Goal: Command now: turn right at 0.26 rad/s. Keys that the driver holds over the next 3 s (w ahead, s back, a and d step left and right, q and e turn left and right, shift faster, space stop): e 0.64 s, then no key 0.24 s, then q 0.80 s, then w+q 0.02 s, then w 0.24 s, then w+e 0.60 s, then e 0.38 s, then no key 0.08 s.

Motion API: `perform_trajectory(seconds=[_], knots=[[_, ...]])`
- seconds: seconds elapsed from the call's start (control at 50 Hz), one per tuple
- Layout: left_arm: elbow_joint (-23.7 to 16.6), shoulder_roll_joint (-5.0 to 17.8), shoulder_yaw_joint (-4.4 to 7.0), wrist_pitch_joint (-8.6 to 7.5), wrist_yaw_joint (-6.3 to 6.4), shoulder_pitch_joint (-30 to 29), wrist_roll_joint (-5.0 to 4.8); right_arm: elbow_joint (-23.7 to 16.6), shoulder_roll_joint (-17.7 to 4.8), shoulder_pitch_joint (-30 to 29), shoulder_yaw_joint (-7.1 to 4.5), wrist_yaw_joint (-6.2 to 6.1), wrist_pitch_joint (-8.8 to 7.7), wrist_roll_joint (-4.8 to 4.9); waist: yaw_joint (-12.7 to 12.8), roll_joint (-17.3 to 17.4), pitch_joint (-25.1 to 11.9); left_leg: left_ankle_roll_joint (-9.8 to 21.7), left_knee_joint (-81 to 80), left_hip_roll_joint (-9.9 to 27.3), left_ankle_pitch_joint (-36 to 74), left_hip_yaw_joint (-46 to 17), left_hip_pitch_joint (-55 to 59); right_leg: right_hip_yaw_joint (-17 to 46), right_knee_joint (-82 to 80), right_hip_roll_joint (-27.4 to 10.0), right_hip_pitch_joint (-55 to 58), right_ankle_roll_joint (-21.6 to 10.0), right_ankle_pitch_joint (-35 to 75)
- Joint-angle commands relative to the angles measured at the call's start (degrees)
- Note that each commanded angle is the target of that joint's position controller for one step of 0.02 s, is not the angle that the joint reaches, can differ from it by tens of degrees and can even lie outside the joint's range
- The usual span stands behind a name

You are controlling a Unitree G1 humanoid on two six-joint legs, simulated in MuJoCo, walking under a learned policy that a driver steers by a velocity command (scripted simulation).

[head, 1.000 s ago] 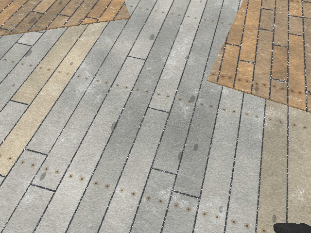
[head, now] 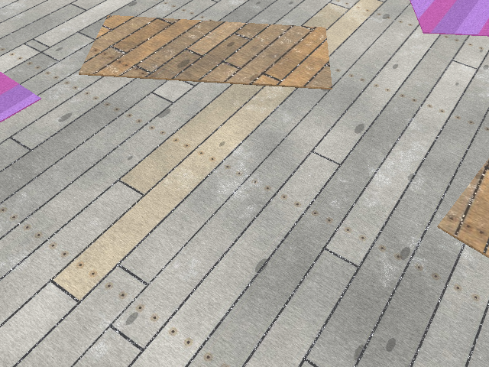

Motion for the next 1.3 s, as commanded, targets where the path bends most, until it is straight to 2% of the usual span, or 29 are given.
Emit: perform_trajectory(seconds=[0.02,0.08,0.14,0.22,0.24,0.26,0.28,0.3,0.36,0.38,0.4,0.48,0.62,0.78,0.8,0.82,0.84,0.86,0.88,0.94,0.98,1.02,1.1,1.12,1.14,1.16,1.2,1.24,1.3], knots=[[-4.80,7.11,2.35,-0.45,0.35,-3.21,-0.61,-2.89,-12.15,1.38,-4.02,-1.45,-0.61,0.50,-2.97,12.79,0.32,8.38,-9.90,15.31,13.20,-11.94,0.94,-2.81,8.82,1.22,-7.46,-0.76,-5.37],[-5.78,6.34,3.01,0.45,-0.32,-3.27,-0.99,-3.75,-11.35,0.00,-4.04,-2.11,-0.89,0.57,-3.51,11.05,-0.22,13.58,-8.84,21.98,29.42,-14.30,4.14,-1.74,23.77,-1.05,-14.40,-0.67,-20.30],[-6.02,5.26,2.75,1.24,-1.00,-2.31,-1.15,-3.96,-12.28,-3.58,-4.69,-1.87,-0.65,1.53,-2.76,8.60,-1.96,11.99,-6.61,20.03,35.01,-8.46,5.07,-3.90,18.86,-1.76,-11.06,-0.12,-15.26],[-5.89,6.38,3.64,1.46,-2.16,2.36,-1.15,-2.81,-12.27,-4.49,-4.88,-1.66,0.13,3.02,-0.31,8.50,-5.29,6.88,2.25,16.31,30.39,-0.97,2.69,-8.95,-0.01,2.80,2.39,-2.56,1.30],[-6.36,9.30,4.72,1.32,-1.56,3.54,-0.68,-1.48,-10.76,-0.71,-4.57,-1.36,-0.28,2.66,-0.44,1.61,-6.21,2.46,11.59,12.45,19.79,3.45,-2.39,-2.45,-6.57,1.08,9.33,-5.08,14.04],[-8.07,18.25,6.59,0.97,-0.51,4.28,-0.31,-4.39,-6.23,-1.26,-2.94,-1.11,-0.56,-1.05,-2.21,-16.91,-6.80,-4.59,29.86,3.42,-16.81,6.59,-20.32,22.69,-8.04,-15.97,19.35,-14.43,41.83],[-8.85,15.81,5.39,-0.18,-1.29,6.43,1.77,-5.30,-7.91,-5.67,-3.30,-1.38,-0.91,0.01,1.86,-10.94,-12.16,-4.52,39.15,-0.29,-25.30,-3.58,-23.46,30.62,-10.30,-20.99,17.98,-23.81,40.64],[-9.32,14.38,4.92,-1.34,-1.68,4.11,1.76,-4.89,-10.12,-6.28,-3.96,-1.53,-0.78,1.51,0.95,-5.02,-8.92,-3.84,42.99,1.15,-22.02,-5.17,-25.33,25.63,-10.45,-18.97,16.63,-23.13,36.70],[-9.74,9.80,3.64,-1.13,-0.14,-1.71,-1.25,-2.87,-10.71,-6.18,-4.59,-2.51,-0.18,0.75,-1.50,1.21,-5.19,-3.12,37.03,3.99,-8.62,-5.52,-25.23,16.17,-12.00,-10.24,14.18,-14.16,20.35],[-10.25,11.62,3.88,-1.03,0.20,-1.11,-0.78,-2.88,-10.23,-4.89,-4.58,-2.26,-0.18,1.41,-2.26,-3.93,-5.02,-3.90,37.44,2.83,-6.47,-5.53,-22.95,16.75,-11.96,-10.87,11.90,-15.47,23.86],[-10.52,11.63,4.02,-0.97,0.43,-1.03,-0.62,-2.70,-10.11,-3.91,-4.57,-2.12,-0.31,1.52,-2.22,-4.65,-5.28,-4.75,36.53,2.42,-5.42,-5.71,-22.76,16.46,-12.05,-10.54,12.49,-16.21,25.85],[-11.16,11.35,4.14,-0.34,1.16,0.01,-0.82,-2.45,-9.35,-5.02,-4.59,-2.07,-1.01,1.44,-1.35,-2.63,-6.03,-6.30,29.10,1.32,-2.93,-5.94,-23.40,16.47,-11.56,-8.86,14.93,-15.71,24.15],[-12.48,11.89,4.52,0.82,1.66,-1.58,-0.45,-2.73,-9.28,-6.51,-4.59,-1.55,-2.01,1.61,-0.80,-5.53,-3.71,-6.89,17.42,0.28,-1.37,-7.18,-18.91,21.71,-12.24,-6.50,8.82,-15.21,8.11],[-12.85,9.98,3.39,1.89,1.15,-4.27,-0.65,-1.71,-9.16,-2.42,-4.10,0.67,-4.03,1.85,-2.11,-5.72,-6.31,-3.85,-0.57,0.22,2.81,-4.36,-5.11,24.48,-5.72,-5.60,8.09,-13.83,21.18],[-12.57,9.19,3.03,1.97,1.27,-4.19,-0.97,-1.22,-8.97,-1.03,-4.00,0.89,-4.27,1.52,-3.26,-4.84,-5.88,-2.70,-8.32,0.95,10.98,-4.32,-0.54,23.78,-4.92,-4.04,6.44,-11.85,18.34],[-12.09,7.47,2.43,1.68,1.29,-1.82,-0.34,-1.66,-11.04,-1.05,-4.14,0.75,-4.34,0.59,-2.21,-0.84,-6.44,-0.67,-10.40,6.51,18.46,-9.40,4.37,21.15,-2.16,-1.43,3.58,-8.66,9.71],[-11.73,5.64,1.82,1.21,1.10,2.51,0.92,-2.78,-14.63,-2.89,-4.41,0.37,-4.00,-0.20,1.67,11.50,-6.90,4.59,-10.28,15.84,32.79,-18.90,7.76,13.16,6.51,5.91,-1.07,-5.32,-10.28],[-12.43,7.91,2.57,0.98,1.30,0.29,0.42,-2.01,-12.62,-2.76,-3.65,0.61,-3.96,-1.39,0.41,15.81,-4.78,13.58,-11.52,21.39,32.43,-25.94,2.98,7.98,11.89,8.30,-4.92,-2.30,-21.88],[-11.65,11.26,3.62,1.03,1.69,-0.20,0.37,-2.26,-11.10,-3.32,-3.20,0.83,-4.23,-0.61,-1.00,12.39,-3.95,15.47,-12.11,21.26,28.32,-25.56,1.96,7.32,19.61,6.28,-5.44,-0.09,-23.00],[-9.45,6.70,2.93,1.99,1.83,0.14,0.91,-1.05,-8.58,-5.96,-1.70,1.02,-4.37,1.26,-0.14,10.52,-3.20,10.18,-11.00,14.50,21.47,-19.26,2.02,6.01,18.68,2.30,-4.76,3.62,-16.80],[-9.33,4.24,2.15,1.43,1.52,-1.94,0.65,-0.44,-10.79,-5.21,-2.29,0.92,-3.29,1.68,-1.30,11.57,-2.24,8.62,-9.18,10.44,24.57,-16.18,1.71,1.87,9.21,2.81,-1.95,4.11,-14.15],[-9.05,5.26,2.70,0.87,1.82,-3.11,-0.37,-0.25,-14.04,-2.38,-3.41,0.58,-2.23,1.97,-3.01,12.43,-3.43,9.48,-7.72,10.20,27.42,-18.20,4.63,-0.21,2.66,4.69,-0.78,3.56,-9.98],[-7.64,7.57,3.78,0.53,2.20,-0.22,-0.27,-0.99,-13.77,-2.98,-3.56,0.08,-1.66,3.17,-1.77,11.43,-5.64,7.28,-6.02,9.20,24.59,-20.76,0.94,0.02,-9.28,3.55,9.20,-0.21,4.05],[-7.70,9.56,4.35,0.55,2.39,1.10,0.37,-1.75,-12.29,-3.65,-3.16,0.09,-2.03,2.82,-1.51,7.77,-7.11,5.32,-3.79,7.74,22.00,-18.59,-3.57,1.87,-7.07,-0.17,13.36,-2.33,9.09],[-6.80,11.72,5.22,0.82,2.21,1.69,0.63,-2.56,-10.55,-4.00,-2.86,0.19,-2.29,2.89,-2.53,-1.31,-6.80,2.56,0.46,2.58,13.94,-11.98,-7.39,4.69,-6.81,-2.89,13.60,-5.61,10.54],[-7.53,10.77,5.13,1.03,2.06,1.31,1.01,-2.13,-10.25,-3.74,-2.68,0.34,-2.30,2.78,-1.41,-5.38,-5.15,0.00,5.74,-0.89,6.03,-7.89,-11.94,9.04,-9.53,-7.30,14.29,-9.39,12.81],[-8.54,9.51,4.58,0.73,2.53,0.02,1.60,-2.47,-11.43,-3.55,-3.48,0.55,-1.92,2.80,-0.72,-10.62,-3.33,-1.59,22.05,-1.16,-15.72,-3.94,-18.72,17.35,-12.61,-17.71,13.98,-16.85,22.34],[-9.17,8.56,3.95,-0.25,2.94,-2.39,0.87,-2.08,-11.91,-2.00,-4.42,0.72,-0.80,3.03,-2.44,-5.06,-1.48,-2.88,32.94,1.64,-17.57,-5.74,-21.97,13.82,-11.47,-18.94,12.95,-17.37,29.99],[-8.23,10.30,4.64,-0.25,2.85,-3.02,-0.06,-3.27,-8.84,-4.01,-3.18,1.23,0.10,2.61,-1.33,-5.11,-0.84,-4.70,25.75,3.07,-9.74,-1.90,-20.90,5.67,-10.92,-14.48,14.05,-14.54,30.70]])
Next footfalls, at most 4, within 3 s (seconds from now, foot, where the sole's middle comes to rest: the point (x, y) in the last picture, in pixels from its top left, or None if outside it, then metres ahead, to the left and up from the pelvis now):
0.24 right None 0.04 -0.13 -0.77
0.82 left None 0.14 0.07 -0.77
1.10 right None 0.00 -0.15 -0.77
1.46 left None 0.11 0.09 -0.77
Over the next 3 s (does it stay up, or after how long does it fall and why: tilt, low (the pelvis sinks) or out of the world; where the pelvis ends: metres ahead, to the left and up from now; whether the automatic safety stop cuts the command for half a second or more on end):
stays up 0.50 -0.04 0.00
